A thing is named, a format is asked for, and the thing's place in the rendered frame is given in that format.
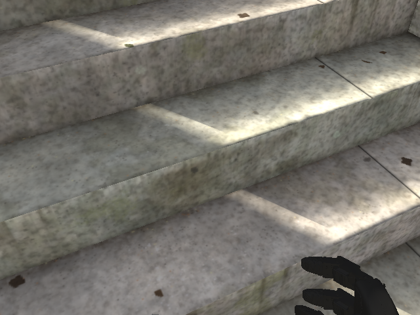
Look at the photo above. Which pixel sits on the robot right hand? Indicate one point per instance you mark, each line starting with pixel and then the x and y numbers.
pixel 370 296

